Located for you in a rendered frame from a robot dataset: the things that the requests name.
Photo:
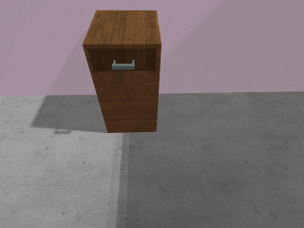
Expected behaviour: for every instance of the cabinet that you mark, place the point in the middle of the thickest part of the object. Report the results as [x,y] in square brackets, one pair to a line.
[128,99]

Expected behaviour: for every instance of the drawer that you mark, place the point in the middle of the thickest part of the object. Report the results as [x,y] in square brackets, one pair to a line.
[145,58]

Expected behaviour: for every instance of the handle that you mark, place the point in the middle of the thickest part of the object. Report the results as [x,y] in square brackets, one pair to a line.
[123,66]

